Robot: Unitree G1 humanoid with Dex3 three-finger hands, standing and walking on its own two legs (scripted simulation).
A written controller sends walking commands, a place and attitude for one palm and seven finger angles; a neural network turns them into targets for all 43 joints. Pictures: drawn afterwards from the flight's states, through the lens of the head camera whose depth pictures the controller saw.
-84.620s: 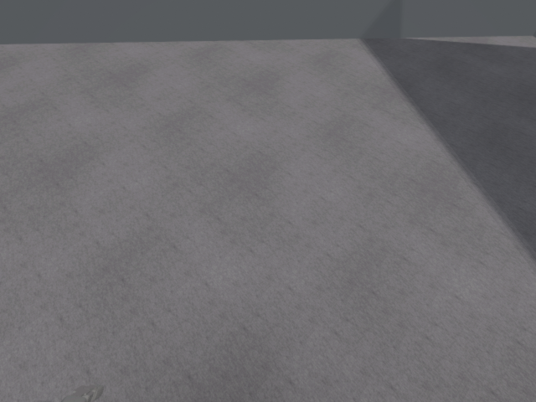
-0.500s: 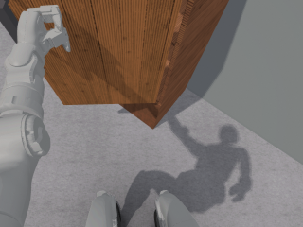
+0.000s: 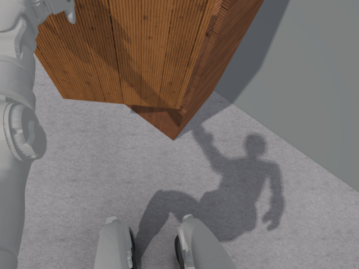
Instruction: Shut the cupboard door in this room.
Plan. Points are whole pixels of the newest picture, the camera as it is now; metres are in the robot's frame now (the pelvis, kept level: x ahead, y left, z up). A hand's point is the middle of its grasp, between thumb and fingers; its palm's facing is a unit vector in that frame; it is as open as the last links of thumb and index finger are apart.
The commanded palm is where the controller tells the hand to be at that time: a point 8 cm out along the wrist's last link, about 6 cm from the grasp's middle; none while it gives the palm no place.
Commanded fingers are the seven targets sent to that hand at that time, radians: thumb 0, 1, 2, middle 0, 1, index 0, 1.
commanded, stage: pull the fist back off the door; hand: left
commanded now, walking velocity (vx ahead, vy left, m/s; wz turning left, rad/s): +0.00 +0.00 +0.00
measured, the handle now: out of the picture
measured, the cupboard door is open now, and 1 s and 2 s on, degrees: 35 31 31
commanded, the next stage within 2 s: draw the hand back to the body in 0.96 s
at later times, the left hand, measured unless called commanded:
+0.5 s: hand out of the picture +0.61 +0.10 +0.13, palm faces +0.18 -0.98 -0.01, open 3.1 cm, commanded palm +0.57 +0.12 +0.13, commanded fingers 0.00 0.90 0.90 -1.30 -1.50 -1.30 -1.50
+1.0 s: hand (89, 33) +0.53 +0.09 +0.13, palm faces +0.19 -0.98 -0.02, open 3.1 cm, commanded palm +0.50 +0.13 +0.13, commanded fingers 0.00 0.90 0.90 -1.30 -1.50 -1.30 -1.50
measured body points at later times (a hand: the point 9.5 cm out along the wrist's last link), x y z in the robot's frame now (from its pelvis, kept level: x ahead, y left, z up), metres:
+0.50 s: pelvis +0.01 +0.00 +0.02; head +0.18 +0.02 +0.44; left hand +0.60 +0.15 +0.13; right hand -0.07 -0.22 -0.08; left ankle +0.07 +0.11 -0.62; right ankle +0.00 -0.14 -0.62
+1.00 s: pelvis +0.03 -0.03 +0.05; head +0.13 -0.02 +0.48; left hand +0.51 +0.14 +0.13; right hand +0.08 -0.29 -0.08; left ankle +0.07 +0.11 -0.62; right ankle +0.00 -0.14 -0.62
